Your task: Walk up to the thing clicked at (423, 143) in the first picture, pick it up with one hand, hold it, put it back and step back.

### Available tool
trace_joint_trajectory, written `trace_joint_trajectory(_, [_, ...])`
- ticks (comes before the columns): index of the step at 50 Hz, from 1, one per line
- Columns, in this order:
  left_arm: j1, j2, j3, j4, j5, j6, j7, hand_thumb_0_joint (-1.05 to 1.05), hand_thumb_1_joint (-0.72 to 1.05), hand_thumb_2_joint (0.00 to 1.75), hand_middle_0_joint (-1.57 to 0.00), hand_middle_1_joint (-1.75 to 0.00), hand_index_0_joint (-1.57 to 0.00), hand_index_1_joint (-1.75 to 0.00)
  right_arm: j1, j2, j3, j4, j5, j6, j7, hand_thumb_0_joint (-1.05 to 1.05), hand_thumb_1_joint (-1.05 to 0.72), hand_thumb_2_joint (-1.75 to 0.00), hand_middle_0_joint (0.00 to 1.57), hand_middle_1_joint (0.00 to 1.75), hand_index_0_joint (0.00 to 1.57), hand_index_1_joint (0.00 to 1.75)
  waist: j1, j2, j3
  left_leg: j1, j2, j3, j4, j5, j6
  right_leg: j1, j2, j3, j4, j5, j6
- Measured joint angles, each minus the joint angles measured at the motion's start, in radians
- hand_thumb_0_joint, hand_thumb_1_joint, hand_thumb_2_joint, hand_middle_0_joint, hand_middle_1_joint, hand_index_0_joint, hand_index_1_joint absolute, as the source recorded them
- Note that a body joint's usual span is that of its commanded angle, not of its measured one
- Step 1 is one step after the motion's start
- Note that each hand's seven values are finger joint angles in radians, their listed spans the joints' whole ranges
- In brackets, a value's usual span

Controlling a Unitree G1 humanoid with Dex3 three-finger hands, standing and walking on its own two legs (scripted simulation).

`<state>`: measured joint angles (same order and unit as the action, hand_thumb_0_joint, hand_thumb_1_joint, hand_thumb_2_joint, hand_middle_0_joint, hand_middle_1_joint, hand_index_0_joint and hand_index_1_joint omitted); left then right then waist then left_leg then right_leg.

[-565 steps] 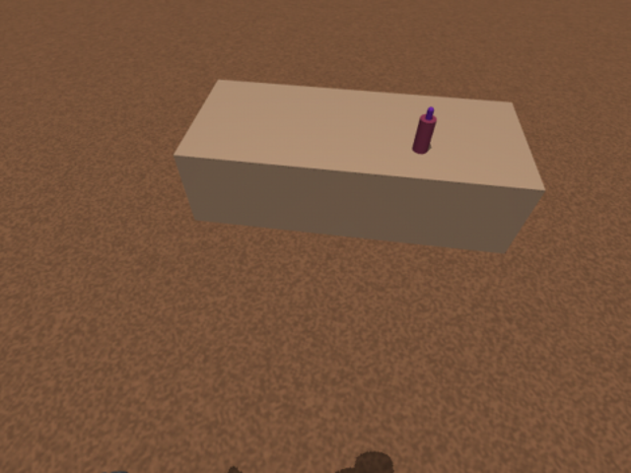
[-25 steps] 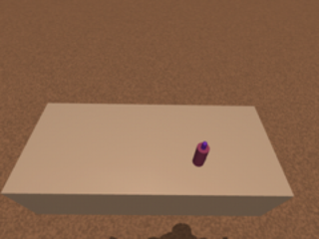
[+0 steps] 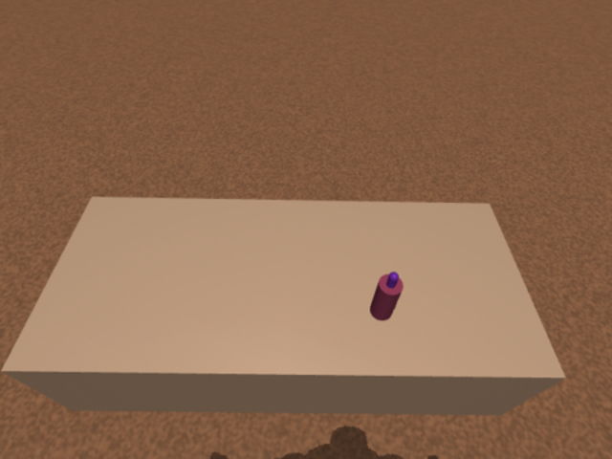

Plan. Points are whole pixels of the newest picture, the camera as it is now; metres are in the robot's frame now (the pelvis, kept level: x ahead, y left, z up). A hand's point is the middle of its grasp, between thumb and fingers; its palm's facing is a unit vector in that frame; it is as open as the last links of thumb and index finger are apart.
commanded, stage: stand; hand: right
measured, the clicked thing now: (387, 293) +0.52 -0.20 -0.33
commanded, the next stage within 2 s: go down in 0.08 s
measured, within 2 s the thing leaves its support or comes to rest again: neither
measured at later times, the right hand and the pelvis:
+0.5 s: hand (486, 453) +0.15 -0.26 -0.15, palm faces +0.03 +0.94 -0.33, open 12.8 cm; pelvis -0.01 +0.00 -0.02, yaw -1 degrees
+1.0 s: hand (490, 455) +0.15 -0.27 -0.16, palm faces +0.05 +0.94 -0.33, open 17.5 cm; pelvis +0.01 -0.01 -0.05, yaw -3 degrees
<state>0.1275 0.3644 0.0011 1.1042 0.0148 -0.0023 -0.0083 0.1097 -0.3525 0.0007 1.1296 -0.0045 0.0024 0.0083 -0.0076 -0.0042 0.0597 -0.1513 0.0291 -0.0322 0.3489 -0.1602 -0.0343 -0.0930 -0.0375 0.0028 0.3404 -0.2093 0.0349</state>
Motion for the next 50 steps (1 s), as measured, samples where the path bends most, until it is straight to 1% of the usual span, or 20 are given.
trace_joint_trajectory(10, [0.002,-0.001,0.0,-0.001,0.0,-0.001,0.001,0.01,0.91,0.9,-0.2,-0.3,-0.2,-0.3,-0.002,0.002,0.0,-0.004,0.0,0.001,0.0,0.0,-0.91,-0.9,0.2,0.3,0.2,0.3,0.0,0.001,-0.001,0.001,0.002,-0.001,0.001,-0.002,-0.001,0.003,0.001,-0.002,-0.001,-0.002,-0.001])
trace_joint_trajectory(11, [0.015,-0.003,0.004,-0.035,-0.011,0.002,0.007,0.01,0.91,0.9,-0.2,-0.3,-0.2,-0.3,0.005,0.005,-0.011,-0.03,0.009,0.003,-0.003,0.01,-0.9,-0.89,0.19,0.29,0.19,0.29,0.004,0.0,-0.007,-0.016,0.002,0.002,0.013,-0.007,-0.002,-0.018,0.002,0.003,0.015,-0.007,-0.003])
trace_joint_trajectory(12, [0.034,-0.008,0.009,-0.082,-0.024,-0.008,0.016,0.01,0.91,0.9,-0.2,-0.3,-0.2,-0.3,-0.003,0.012,-0.024,-0.054,0.015,-0.005,-0.007,0.01,-0.89,-0.87,0.18,0.28,0.18,0.27,0.006,0.0,-0.004,-0.036,0.004,0.007,0.033,-0.014,-0.002,-0.043,0.004,0.008,0.039,-0.015,-0.004])
trace_joint_trajectory(13, [0.048,-0.015,0.011,-0.122,-0.036,-0.021,0.024,0.01,0.91,0.9,-0.2,-0.3,-0.2,-0.3,-0.025,0.019,-0.037,-0.07,0.014,-0.013,-0.01,0.01,-0.86,-0.85,0.17,0.26,0.17,0.26,0.004,0.0,0.004,-0.057,0.006,0.012,0.054,-0.022,-0.002,-0.067,0.006,0.014,0.063,-0.022,-0.004])
trace_joint_trajectory(15, [0.059,-0.036,0.019,-0.182,-0.045,-0.032,0.033,0.01,0.91,0.91,-0.2,-0.3,-0.2,-0.31,-0.089,0.029,-0.073,-0.062,0.003,-0.02,-0.004,0.01,-0.8,-0.79,0.15,0.21,0.14,0.21,0.006,0.003,0.007,-0.107,0.007,0.019,0.096,-0.035,-0.002,-0.124,0.008,0.023,0.111,-0.035,-0.004])
trace_joint_trajectory(17, [0.064,-0.061,0.028,-0.232,-0.041,-0.033,0.035,0.01,0.91,0.91,-0.21,-0.3,-0.21,-0.31,-0.146,0.029,-0.117,-0.045,-0.03,-0.003,0.01,0.01,-0.72,-0.7,0.13,0.17,0.12,0.17,0.012,0.008,-0.001,-0.159,0.005,0.021,0.133,-0.046,0.0,-0.179,0.007,0.027,0.155,-0.048,-0.001])
trace_joint_trajectory(19, [0.075,-0.086,0.034,-0.271,-0.035,-0.036,0.037,0.01,0.91,0.91,-0.21,-0.3,-0.21,-0.31,-0.168,0.024,-0.15,-0.067,-0.063,0.017,0.025,0.01,-0.61,-0.6,0.12,0.13,0.11,0.13,0.016,0.013,-0.015,-0.194,0.002,0.018,0.158,-0.054,0.001,-0.215,0.004,0.026,0.185,-0.06,0.0])
trace_joint_trajectory(21, [0.089,-0.104,0.033,-0.303,-0.034,-0.037,0.038,0.01,0.91,0.9,-0.21,-0.31,-0.21,-0.31,-0.167,0.019,-0.167,-0.105,-0.086,0.046,0.036,0.01,-0.5,-0.48,0.11,0.1,0.1,0.1,0.019,0.014,-0.028,-0.209,-0.001,0.016,0.17,-0.059,0.001,-0.232,0.001,0.025,0.204,-0.07,0.0])
trace_joint_trajectory(24, [0.108,-0.116,0.024,-0.343,-0.038,-0.036,0.035,0.01,0.91,0.9,-0.21,-0.31,-0.21,-0.31,-0.147,0.014,-0.166,-0.165,-0.098,0.113,0.044,0.0,-0.33,-0.33,0.11,0.07,0.09,0.07,0.023,0.006,-0.048,-0.221,-0.004,0.016,0.18,-0.065,0.0,-0.249,-0.001,0.024,0.226,-0.084,-0.001])
trace_joint_trajectory(27, [0.114,-0.119,0.017,-0.378,-0.043,-0.042,0.033,0.01,0.91,0.89,-0.21,-0.3,-0.21,-0.31,-0.11,0.016,-0.156,-0.234,-0.092,0.18,0.05,0.0,-0.16,-0.22,0.1,0.05,0.08,0.05,0.027,-0.004,-0.059,-0.235,-0.004,0.015,0.195,-0.075,-0.003,-0.268,-0.001,0.024,0.251,-0.099,-0.005])
trace_joint_trajectory(30, [0.11,-0.119,0.014,-0.404,-0.043,-0.058,0.034,0.01,0.9,0.89,-0.21,-0.3,-0.21,-0.31,-0.07,0.025,-0.15,-0.306,-0.084,0.232,0.056,0.0,0.01,-0.14,0.09,0.04,0.08,0.04,0.027,-0.011,-0.064,-0.257,-0.001,0.015,0.219,-0.088,-0.007,-0.292,0.002,0.025,0.28,-0.115,-0.009])
trace_joint_trajectory(33, [0.103,-0.117,0.012,-0.421,-0.038,-0.077,0.039,0.01,0.9,0.88,-0.21,-0.3,-0.21,-0.3,-0.031,0.032,-0.146,-0.376,-0.081,0.262,0.057,0.0,0.17,-0.1,0.08,0.04,0.07,0.04,0.025,-0.013,-0.068,-0.286,0.001,0.018,0.254,-0.107,-0.01,-0.323,0.005,0.029,0.317,-0.134,-0.011])
trace_joint_trajectory(36, [0.098,-0.116,0.012,-0.428,-0.032,-0.097,0.047,0.01,0.9,0.88,-0.2,-0.3,-0.2,-0.3,-0.001,0.036,-0.147,-0.438,-0.079,0.278,0.051,0.0,0.31,-0.06,0.07,0.05,0.06,0.04,0.021,-0.013,-0.078,-0.321,0.003,0.024,0.299,-0.133,-0.012,-0.363,0.007,0.037,0.365,-0.158,-0.012])
trace_joint_trajectory(42, [0.096,-0.117,0.011,-0.434,-0.026,-0.121,0.072,0.01,0.9,0.89,-0.2,-0.3,-0.2,-0.3,0.061,0.034,-0.144,-0.573,-0.066,0.318,0.043,0.0,0.46,-0.03,0.06,0.05,0.06,0.04,0.018,-0.014,-0.11,-0.379,0.003,0.036,0.385,-0.186,-0.013,-0.429,0.008,0.052,0.458,-0.212,-0.011])
trace_joint_trajectory(50, [0.104,-0.12,0.004,-0.469,-0.035,-0.125,0.101,0.01,0.9,0.89,-0.19,-0.29,-0.19,-0.3,0.134,0.012,-0.127,-0.741,-0.039,0.415,0.052,-0.01,0.53,-0.01,0.07,0.04,0.06,0.04,0.029,-0.024,-0.153,-0.425,-0.002,0.051,0.457,-0.234,-0.013,-0.486,0.003,0.07,0.545,-0.264,-0.01])
